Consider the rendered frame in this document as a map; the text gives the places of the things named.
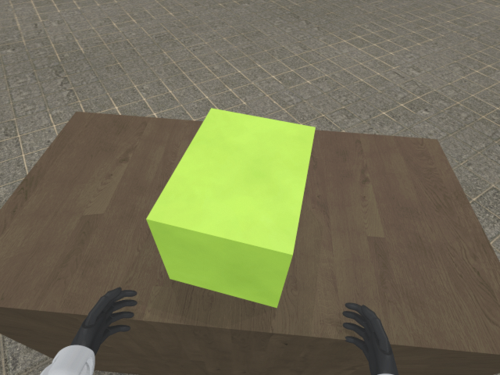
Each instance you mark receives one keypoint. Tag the pedestal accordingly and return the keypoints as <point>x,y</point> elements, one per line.
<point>384,223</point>

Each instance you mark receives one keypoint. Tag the robot left forearm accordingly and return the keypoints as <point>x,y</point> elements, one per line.
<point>72,360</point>

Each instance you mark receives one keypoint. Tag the carton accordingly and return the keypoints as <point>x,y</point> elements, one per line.
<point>228,217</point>

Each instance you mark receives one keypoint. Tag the right robot hand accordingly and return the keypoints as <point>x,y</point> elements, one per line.
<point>376,346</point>

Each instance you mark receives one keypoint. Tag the left robot hand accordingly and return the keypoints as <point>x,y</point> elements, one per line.
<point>95,328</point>

